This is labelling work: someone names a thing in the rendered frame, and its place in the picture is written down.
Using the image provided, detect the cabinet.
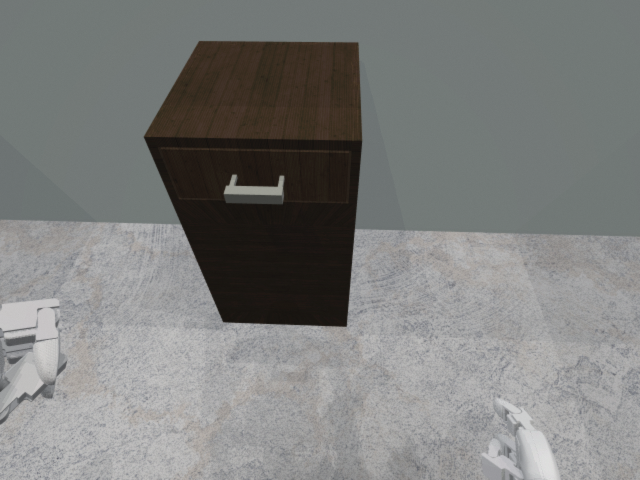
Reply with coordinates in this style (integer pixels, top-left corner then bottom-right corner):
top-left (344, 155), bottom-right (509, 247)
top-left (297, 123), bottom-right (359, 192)
top-left (144, 41), bottom-right (362, 327)

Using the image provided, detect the handle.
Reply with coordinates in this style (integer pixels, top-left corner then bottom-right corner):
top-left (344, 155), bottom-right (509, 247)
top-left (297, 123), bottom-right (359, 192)
top-left (224, 175), bottom-right (285, 204)

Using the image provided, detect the drawer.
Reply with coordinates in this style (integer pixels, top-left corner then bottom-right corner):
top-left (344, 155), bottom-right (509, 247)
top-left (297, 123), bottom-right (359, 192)
top-left (161, 147), bottom-right (349, 202)

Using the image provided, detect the robot right hand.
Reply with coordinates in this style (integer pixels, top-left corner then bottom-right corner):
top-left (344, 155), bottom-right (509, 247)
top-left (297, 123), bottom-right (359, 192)
top-left (482, 398), bottom-right (561, 480)

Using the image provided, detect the robot left hand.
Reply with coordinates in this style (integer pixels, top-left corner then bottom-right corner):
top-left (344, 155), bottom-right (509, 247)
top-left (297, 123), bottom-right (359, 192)
top-left (0, 298), bottom-right (68, 425)

